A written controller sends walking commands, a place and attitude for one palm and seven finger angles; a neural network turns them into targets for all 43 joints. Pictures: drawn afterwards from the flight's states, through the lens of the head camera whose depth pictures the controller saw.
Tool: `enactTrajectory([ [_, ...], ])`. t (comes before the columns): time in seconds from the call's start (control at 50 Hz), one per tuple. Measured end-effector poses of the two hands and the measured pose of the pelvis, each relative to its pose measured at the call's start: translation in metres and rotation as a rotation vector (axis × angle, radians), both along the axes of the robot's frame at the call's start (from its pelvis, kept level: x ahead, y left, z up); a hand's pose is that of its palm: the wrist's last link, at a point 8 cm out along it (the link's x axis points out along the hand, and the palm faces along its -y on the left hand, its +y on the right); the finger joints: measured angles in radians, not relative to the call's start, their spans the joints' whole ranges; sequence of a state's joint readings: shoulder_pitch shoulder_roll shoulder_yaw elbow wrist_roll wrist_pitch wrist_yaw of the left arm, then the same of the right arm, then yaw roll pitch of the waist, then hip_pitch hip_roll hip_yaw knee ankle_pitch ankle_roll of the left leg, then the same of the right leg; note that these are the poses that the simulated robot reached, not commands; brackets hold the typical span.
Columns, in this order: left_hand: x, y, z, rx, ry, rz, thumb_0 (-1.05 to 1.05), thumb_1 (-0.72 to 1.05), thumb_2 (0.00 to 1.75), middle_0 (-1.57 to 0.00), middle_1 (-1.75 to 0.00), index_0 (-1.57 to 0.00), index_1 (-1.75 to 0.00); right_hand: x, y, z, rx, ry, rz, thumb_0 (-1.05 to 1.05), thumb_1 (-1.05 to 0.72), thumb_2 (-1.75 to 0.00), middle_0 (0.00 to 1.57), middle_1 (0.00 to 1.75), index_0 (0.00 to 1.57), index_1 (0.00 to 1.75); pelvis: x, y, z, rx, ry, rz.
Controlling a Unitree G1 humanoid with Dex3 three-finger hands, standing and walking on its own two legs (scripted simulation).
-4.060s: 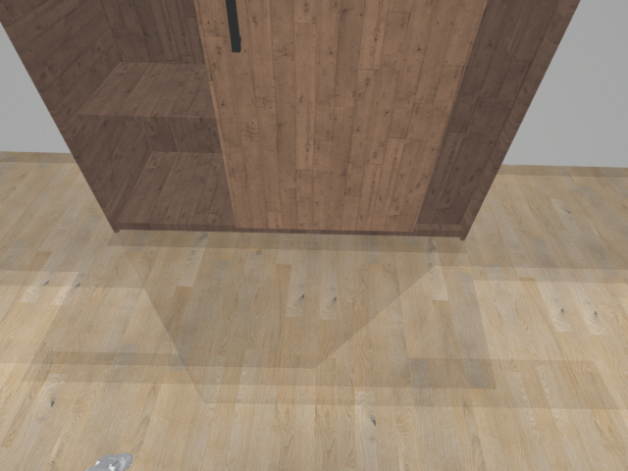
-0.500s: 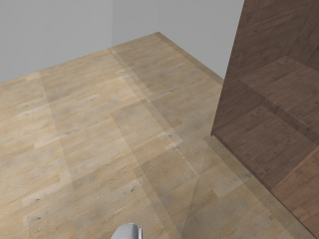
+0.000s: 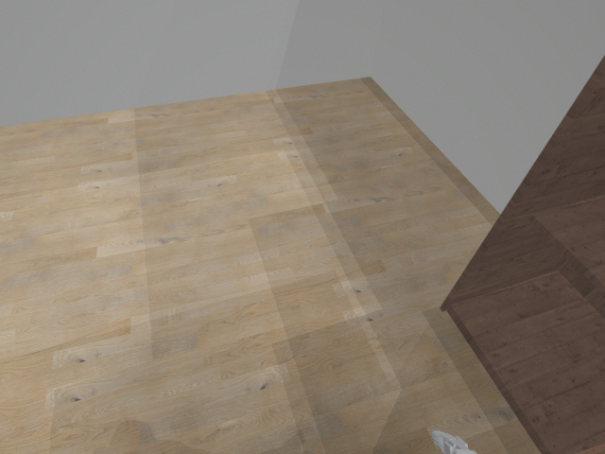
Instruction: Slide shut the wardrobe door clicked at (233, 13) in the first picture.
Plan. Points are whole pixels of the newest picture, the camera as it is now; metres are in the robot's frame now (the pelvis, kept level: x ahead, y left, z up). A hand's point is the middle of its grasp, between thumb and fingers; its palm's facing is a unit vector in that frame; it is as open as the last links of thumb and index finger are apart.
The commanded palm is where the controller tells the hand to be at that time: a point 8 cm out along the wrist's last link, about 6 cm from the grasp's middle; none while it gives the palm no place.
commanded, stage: turn to face it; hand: right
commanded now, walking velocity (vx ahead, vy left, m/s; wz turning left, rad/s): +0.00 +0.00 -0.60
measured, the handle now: out of the picture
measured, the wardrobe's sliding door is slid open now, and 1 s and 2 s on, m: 0.52 0.52 0.52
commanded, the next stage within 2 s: take the last steps up to it in 1.68 s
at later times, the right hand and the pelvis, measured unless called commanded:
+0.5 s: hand out of the picture +0.04 -0.24 -0.15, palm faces +0.30 +0.91 -0.27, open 7.4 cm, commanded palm none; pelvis +0.01 +0.00 +0.01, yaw -16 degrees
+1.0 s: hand out of the picture -0.10 -0.15 -0.16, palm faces +0.61 +0.75 -0.25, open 7.4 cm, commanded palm none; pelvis -0.01 +0.03 +0.00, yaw -37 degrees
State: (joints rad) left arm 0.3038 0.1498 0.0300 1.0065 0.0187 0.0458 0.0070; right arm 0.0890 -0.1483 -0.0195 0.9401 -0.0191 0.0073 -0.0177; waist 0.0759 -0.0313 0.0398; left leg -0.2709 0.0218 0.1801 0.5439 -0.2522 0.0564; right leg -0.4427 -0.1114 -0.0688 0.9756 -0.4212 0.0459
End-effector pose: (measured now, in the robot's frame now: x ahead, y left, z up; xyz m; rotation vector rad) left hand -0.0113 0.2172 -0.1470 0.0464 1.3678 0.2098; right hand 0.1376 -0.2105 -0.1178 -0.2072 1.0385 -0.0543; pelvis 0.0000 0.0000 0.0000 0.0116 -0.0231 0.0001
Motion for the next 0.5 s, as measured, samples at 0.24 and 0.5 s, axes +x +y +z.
enactTrajectory([
  [0.24, 0.062, -0.015, 0.018, 0.091, -0.037, -0.176, 0.01, 0.92, 0.90, -0.20, -0.30, -0.20, -0.29, -0.077, -0.056, -0.035, 0.040, 0.173, -0.245, 0.00, -0.91, -0.90, 0.20, 0.30, 0.20, 0.29, 0.012, -0.028, -0.004, 0.015, 0.030, -0.131],
  [0.5, 0.124, 0.015, 0.027, 0.101, -0.085, -0.341, 0.01, 0.91, 0.90, -0.21, -0.30, -0.20, -0.29, -0.120, -0.071, -0.002, -0.056, 0.175, -0.412, 0.00, -0.91, -0.90, 0.20, 0.30, 0.20, 0.29, 0.013, -0.004, 0.009, 0.018, 0.038, -0.274],
])
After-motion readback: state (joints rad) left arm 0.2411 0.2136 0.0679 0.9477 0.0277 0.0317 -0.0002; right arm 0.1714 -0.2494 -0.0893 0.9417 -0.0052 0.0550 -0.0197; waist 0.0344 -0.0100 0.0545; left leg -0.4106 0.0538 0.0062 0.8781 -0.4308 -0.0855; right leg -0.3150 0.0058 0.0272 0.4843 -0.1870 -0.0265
